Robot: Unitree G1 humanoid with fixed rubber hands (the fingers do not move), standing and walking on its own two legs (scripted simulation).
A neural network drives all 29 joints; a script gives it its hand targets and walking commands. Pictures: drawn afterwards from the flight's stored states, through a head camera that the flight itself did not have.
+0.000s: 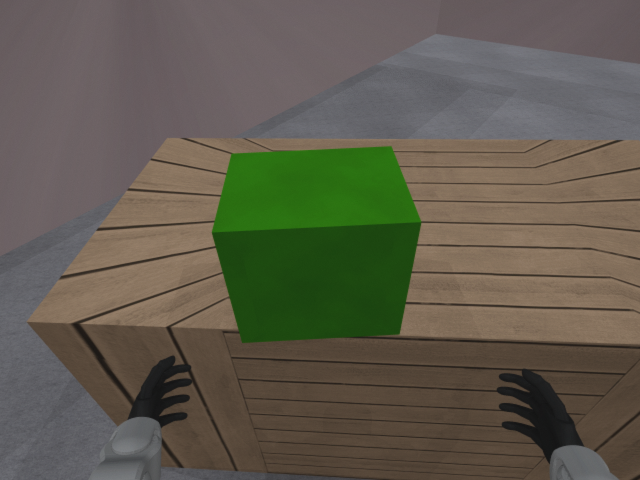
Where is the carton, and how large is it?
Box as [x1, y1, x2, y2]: [212, 146, 420, 342]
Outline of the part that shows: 391,146 231,154 212,229 212,234 242,342 399,333 420,226 420,220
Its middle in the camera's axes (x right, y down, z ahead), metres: +0.00 +0.01 +0.63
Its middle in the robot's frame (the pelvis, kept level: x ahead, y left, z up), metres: +0.45 +0.05 +0.05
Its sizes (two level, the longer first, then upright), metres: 0.260 0.197 0.239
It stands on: a pedestal, 0.71 m high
